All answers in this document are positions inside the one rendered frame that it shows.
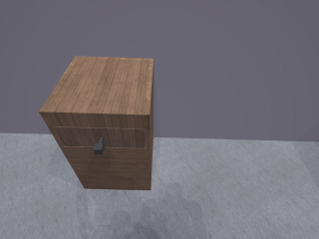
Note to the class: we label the drawer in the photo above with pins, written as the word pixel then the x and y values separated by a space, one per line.
pixel 112 136

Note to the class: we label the cabinet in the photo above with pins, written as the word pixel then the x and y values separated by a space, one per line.
pixel 109 92

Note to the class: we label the handle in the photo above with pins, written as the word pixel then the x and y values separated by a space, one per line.
pixel 99 147

